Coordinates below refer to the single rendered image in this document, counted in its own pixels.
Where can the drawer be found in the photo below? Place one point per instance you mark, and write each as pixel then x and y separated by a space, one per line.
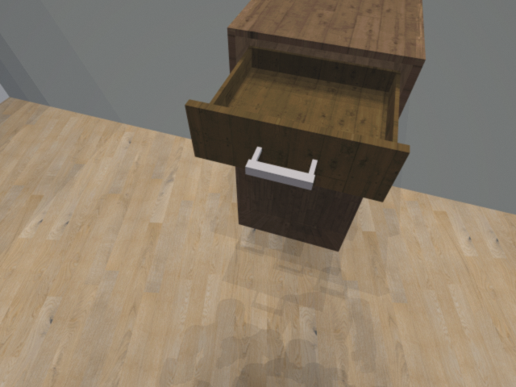
pixel 298 108

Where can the cabinet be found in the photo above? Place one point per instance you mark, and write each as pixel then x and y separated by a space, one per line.
pixel 387 34

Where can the handle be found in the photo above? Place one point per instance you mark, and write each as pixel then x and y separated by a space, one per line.
pixel 279 174

